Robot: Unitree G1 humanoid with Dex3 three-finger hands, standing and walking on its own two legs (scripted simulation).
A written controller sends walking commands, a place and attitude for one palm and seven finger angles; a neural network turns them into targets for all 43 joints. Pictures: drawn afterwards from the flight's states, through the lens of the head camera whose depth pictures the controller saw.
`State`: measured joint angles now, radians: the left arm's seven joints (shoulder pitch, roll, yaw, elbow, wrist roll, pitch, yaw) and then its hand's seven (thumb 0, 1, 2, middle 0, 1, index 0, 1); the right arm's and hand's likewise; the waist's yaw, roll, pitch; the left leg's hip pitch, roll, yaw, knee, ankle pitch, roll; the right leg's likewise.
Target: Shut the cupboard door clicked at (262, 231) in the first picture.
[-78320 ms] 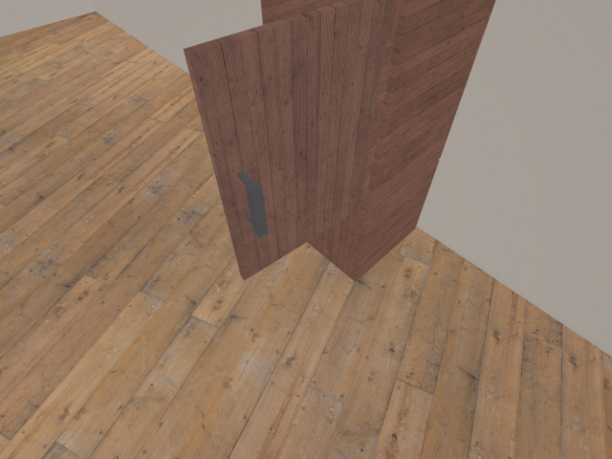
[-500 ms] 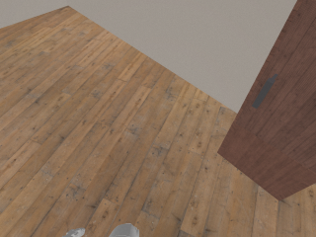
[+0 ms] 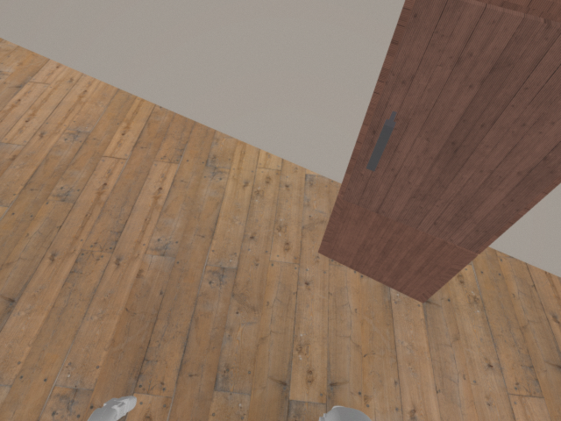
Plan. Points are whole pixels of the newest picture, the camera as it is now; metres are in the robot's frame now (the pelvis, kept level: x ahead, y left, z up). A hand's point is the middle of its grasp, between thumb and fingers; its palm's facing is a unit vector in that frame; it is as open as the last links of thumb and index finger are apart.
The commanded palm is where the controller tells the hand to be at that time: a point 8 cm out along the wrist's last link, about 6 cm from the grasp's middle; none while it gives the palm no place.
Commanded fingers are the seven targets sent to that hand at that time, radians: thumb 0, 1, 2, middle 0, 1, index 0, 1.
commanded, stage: turn to face it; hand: left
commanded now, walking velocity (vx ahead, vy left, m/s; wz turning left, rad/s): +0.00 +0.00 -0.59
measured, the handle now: (382, 141) +0.72 -0.22 -0.07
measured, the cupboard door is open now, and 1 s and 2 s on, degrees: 3 3 3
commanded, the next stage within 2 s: take the last steps up to it in 0.54 s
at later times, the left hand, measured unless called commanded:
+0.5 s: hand (164, 416) +0.15 +0.19 -0.19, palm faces -0.20 -0.96 -0.18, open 7.4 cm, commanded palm none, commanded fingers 0.00 0.90 0.90 -0.20 -0.30 -0.20 -0.30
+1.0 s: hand (215, 371) +0.21 +0.11 -0.17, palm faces -0.38 -0.90 -0.20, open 7.4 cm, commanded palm none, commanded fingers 0.00 0.90 0.90 -0.20 -0.30 -0.20 -0.30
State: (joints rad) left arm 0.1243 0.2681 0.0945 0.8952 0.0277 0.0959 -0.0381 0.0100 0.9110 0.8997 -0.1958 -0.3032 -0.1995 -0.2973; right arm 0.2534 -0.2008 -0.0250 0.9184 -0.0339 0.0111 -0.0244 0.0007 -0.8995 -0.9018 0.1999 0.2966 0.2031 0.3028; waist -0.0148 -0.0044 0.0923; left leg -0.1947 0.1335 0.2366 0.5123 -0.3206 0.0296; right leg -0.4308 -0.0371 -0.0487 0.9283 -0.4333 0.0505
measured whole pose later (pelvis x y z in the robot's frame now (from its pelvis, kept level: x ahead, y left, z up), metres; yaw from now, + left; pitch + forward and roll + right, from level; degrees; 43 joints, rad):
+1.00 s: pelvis +0.05 -0.03 -0.01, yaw -22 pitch +0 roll -2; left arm 0.16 0.19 0.07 0.97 0.03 0.02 -0.04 0.01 0.91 0.90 -0.20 -0.30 -0.20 -0.30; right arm 0.38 -0.23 -0.05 1.08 -0.03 0.03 -0.02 0.00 -0.90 -0.90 0.20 0.30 0.20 0.30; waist -0.05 0.04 0.01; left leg -0.27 0.12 0.14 0.74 -0.49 -0.02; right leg -0.20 0.01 -0.08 0.50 -0.30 -0.04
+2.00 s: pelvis +0.25 -0.16 -0.01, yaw -22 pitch +0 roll +0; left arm 0.12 0.18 0.06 0.99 0.04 0.02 0.04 0.00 0.91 0.90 -0.20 -0.30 -0.21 -0.30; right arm 0.12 -0.21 -0.06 0.96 -0.01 0.05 -0.01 0.00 -0.91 -0.90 0.19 0.30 0.20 0.30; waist 0.01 -0.02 0.09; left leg -0.36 0.00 0.04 0.75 -0.40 -0.05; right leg -0.30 -0.07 -0.09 0.51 -0.21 0.01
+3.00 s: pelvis +0.25 -0.16 +0.00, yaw -23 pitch -1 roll +0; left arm 0.29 0.12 0.00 1.15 0.01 0.00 0.04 0.01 0.91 0.90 -0.20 -0.30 -0.20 -0.30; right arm 0.31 -0.11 0.00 1.17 -0.01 0.00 -0.03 0.00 -0.90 -0.90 0.20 0.30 0.20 0.30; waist -0.01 -0.02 0.04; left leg -0.18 0.01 0.06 0.39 -0.19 0.01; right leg -0.07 0.02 0.01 0.38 -0.29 -0.02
